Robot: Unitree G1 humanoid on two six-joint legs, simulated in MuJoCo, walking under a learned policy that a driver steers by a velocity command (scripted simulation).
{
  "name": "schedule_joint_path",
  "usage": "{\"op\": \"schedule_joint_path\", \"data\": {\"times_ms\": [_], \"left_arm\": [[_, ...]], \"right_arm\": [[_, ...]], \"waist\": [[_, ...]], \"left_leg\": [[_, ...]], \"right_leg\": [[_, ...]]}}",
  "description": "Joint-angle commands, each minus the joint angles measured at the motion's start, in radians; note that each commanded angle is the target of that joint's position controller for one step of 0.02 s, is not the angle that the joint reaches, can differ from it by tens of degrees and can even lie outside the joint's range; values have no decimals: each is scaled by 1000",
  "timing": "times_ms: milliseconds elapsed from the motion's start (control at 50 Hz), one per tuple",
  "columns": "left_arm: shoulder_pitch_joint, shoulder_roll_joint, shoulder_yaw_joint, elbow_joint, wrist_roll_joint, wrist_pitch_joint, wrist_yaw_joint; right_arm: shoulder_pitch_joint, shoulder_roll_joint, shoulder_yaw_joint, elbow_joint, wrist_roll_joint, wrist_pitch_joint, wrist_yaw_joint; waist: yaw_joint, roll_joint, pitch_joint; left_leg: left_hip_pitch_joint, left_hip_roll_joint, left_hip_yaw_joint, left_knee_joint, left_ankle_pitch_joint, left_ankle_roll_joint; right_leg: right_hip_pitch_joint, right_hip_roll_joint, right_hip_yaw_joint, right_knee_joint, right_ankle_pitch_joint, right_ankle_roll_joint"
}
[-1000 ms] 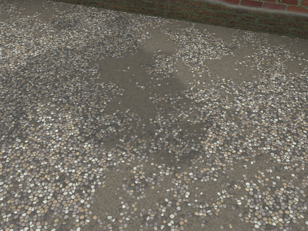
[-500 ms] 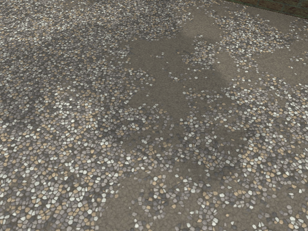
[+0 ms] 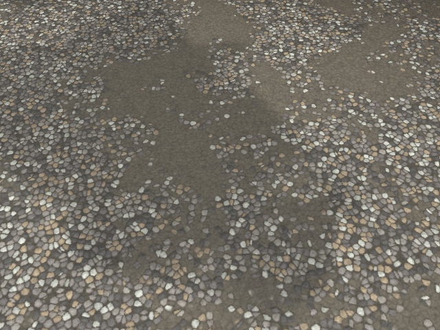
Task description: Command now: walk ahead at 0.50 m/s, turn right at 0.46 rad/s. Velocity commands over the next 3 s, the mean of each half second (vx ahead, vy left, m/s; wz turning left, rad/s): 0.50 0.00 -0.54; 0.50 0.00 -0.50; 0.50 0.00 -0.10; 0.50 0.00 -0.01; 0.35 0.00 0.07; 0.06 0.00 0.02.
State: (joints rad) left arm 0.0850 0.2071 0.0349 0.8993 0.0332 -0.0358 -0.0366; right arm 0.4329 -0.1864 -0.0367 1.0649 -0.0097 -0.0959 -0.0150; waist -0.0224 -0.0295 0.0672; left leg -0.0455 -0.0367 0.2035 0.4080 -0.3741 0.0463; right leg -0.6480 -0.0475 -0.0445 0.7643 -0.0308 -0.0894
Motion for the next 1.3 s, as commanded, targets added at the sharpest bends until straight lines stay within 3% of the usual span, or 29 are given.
{"op": "schedule_joint_path", "data": {"times_ms": [20, 80, 100, 120, 140, 160, 200, 240, 280, 380, 520, 580, 620, 640, 660, 680, 720, 760, 840, 1040, 1080, 1120, 1140, 1160, 1180, 1200, 1220, 1260, 1300], "left_arm": [[-43, 22, 0, -73, 1, -1, -14], [128, 52, 23, -31, -1, -12, -10], [266, 114, 48, 5, 10, -19, -1], [334, 247, 81, -7, 16, -14, 12], [364, 261, 83, -10, -17, 8, 15], [307, 243, 77, -6, -15, 17, 28], [199, 171, 59, -15, -22, 12, 35], [155, 134, 49, -29, -26, -6, 33], [177, 156, 57, -29, -32, -23, 29], [293, 183, 68, -19, -40, -19, 37], [386, 199, 74, -30, -15, -19, 41], [331, 222, 80, -58, -11, -21, 47], [285, 230, 81, -75, -18, -32, 37], [295, 171, 64, -98, -29, -43, 28], [398, 83, 47, -133, -63, -42, 29], [418, 164, 53, -111, -30, -27, 38], [303, 162, 53, -108, -14, -15, 23], [271, 144, 51, -120, -2, 1, 6], [223, 116, 41, -142, -1, 21, -10], [-97, 85, -7, -240, 3, 2, -25], [-89, 99, -5, -239, 7, -2, -15], [72, 115, 7, -183, 18, -17, -3], [227, 154, 24, -126, 32, -28, 8], [378, 251, 48, -109, 50, -32, 24], [380, 308, 63, -108, 16, -20, 32], [319, 260, 57, -106, -19, -15, 34], [246, 201, 39, -110, -21, -20, 33], [174, 134, 21, -109, -22, -32, 29], [182, 122, 17, -94, -22, -47, 31]], "right_arm": [[-8, -132, -21, -57, -11, -5, -7], [20, -172, -28, -57, -23, 19, -9], [20, -173, -27, -79, -19, 25, -5], [60, -87, -11, -142, -4, 21, 12], [-46, -137, -23, -186, -10, 15, 22], [-159, -154, -28, -220, -14, 9, 23], [-147, -131, -25, -212, -12, 2, 17], [-98, -116, -24, -200, -37, 39, 14], [-118, -109, -25, -210, -38, 63, 18], [-343, -115, -28, -296, -29, 69, 23], [-538, -125, -13, -378, -18, 49, 40], [-445, -161, -18, -369, -9, 33, 37], [-227, -207, -36, -309, -12, 12, 19], [-78, -279, -53, -299, -33, 0, 2], [-49, -373, -70, -315, -53, 10, -7], [-107, -320, -68, -319, -38, 26, -3], [-209, -171, -33, -336, -26, 28, 3], [-198, -148, -23, -316, -23, 20, 1], [-118, -152, -26, -270, -9, -14, 17], [9, -195, -32, -182, -4, -4, 23], [24, -209, -33, -163, -5, 9, 20], [24, -215, -31, -150, 2, 23, 17], [30, -192, -21, -157, 4, 26, 16], [31, -122, 0, -216, 15, 23, 22], [80, -113, -6, -229, 11, 27, 22], [-13, -191, -30, -230, -9, 38, 16], [-53, -167, -25, -243, -3, 32, 23], [-38, -140, -21, -221, -10, 42, 31], [-11, -121, -20, -203, -24, 64, 44]], "waist": [[31, 71, 18], [104, 66, -93], [162, 31, -174], [135, -181, -295], [163, -133, -344], [145, -44, -179], [49, 17, -26], [-8, -7, -44], [-17, -1, -66], [49, -24, -43], [115, -44, -18], [57, -74, -29], [-49, -19, -121], [-103, 96, -259], [-46, 334, -370], [-3, 250, -320], [7, 60, -100], [22, 140, -63], [30, 141, -71], [-22, 131, -4], [-9, 135, -7], [71, 111, -91], [125, 74, -189], [171, -90, -329], [131, -208, -374], [120, -73, -246], [81, -58, -131], [17, -50, -56], [-8, -53, -62]], "left_leg": [[-24, 309, -98, -112, 724, 96], [49, 294, -14, 231, 977, 76], [-86, 272, 11, 478, 841, 43], [-428, 129, 36, 890, 172, -10], [-686, -15, -157, 1040, -182, -25], [-819, 61, -225, 1027, -97, -16], [-696, 130, -226, 826, 18, -21], [-544, 140, -224, 736, 43, -43], [-522, 127, -210, 687, 86, -59], [-633, 125, -217, 491, 261, -102], [-619, 69, -227, 248, 309, -88], [-406, 38, -235, 131, 242, -55], [-87, 18, -227, 38, 226, -18], [133, 204, -407, 2, 49, 26], [355, 475, -869, -107, -35, 128], [261, 486, -987, -134, -145, 157], [17, 381, -667, -166, -17, 114], [-59, 302, -469, -199, 188, 76], [-37, 282, -327, -211, 486, 99], [1, 279, -171, -243, 573, 104], [52, 298, -168, -183, 695, 99], [56, 267, -119, 39, 906, 77], [-55, 228, -90, 228, 800, 57], [-320, 153, -50, 561, 394, 23], [-557, 10, -117, 799, -183, 9], [-633, 70, -217, 846, -115, 20], [-631, 101, -223, 806, -31, 24], [-532, 141, -217, 700, 44, 11], [-476, 138, -204, 680, 88, -7]], "right_leg": [[124, 25, -43, -72, -75, -48], [347, 130, -103, -175, -192, -104], [564, 85, 15, -228, -204, -152], [849, -227, 498, -283, -183, -300], [970, -321, 871, -466, -256, -364], [890, -292, 721, -475, -287, -320], [602, -196, 486, -496, -33, -223], [467, -117, 363, -507, 135, -188], [447, -82, 318, -514, 239, -192], [517, -64, 349, -544, 118, -166], [626, -78, 417, -476, 162, -153], [571, -81, 449, -412, 218, -100], [488, -5, 414, -187, 308, -55], [393, 67, 326, 82, 144, -30], [98, 223, 198, 357, -505, 1], [8, 134, 182, 477, -503, -13], [25, 52, 159, 451, -333, -3], [63, 16, 145, 400, -286, 15], [20, 25, 138, 371, -234, 25], [115, 17, -13, -128, -77, 29], [163, 36, -31, -183, -142, 0], [387, 93, -57, -296, -142, -38], [621, 61, -10, -300, -140, -65], [900, -223, 334, -331, -244, -139], [966, -401, 713, -464, -175, -232], [870, -337, 596, -461, -167, -211], [734, -286, 460, -489, -106, -182], [564, -191, 301, -559, -22, -116], [512, -156, 235, -599, 42, -112]]}}
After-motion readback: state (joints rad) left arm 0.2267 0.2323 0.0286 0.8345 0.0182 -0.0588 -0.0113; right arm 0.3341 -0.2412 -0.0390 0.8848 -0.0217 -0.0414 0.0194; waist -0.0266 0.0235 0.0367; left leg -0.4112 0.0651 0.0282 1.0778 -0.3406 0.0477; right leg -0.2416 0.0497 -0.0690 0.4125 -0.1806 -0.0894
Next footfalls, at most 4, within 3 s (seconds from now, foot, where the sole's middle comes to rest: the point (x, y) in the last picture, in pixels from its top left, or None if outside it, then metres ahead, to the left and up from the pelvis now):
0.10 right None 0.21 -0.08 -0.77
0.64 left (219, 300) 0.54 0.03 -0.77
1.14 right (316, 266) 0.64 -0.28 -0.77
1.70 left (305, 175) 1.00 -0.30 -0.77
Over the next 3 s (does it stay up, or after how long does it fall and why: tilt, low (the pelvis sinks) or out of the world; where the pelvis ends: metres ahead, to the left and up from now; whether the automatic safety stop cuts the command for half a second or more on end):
stays up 1.16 -0.51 0.01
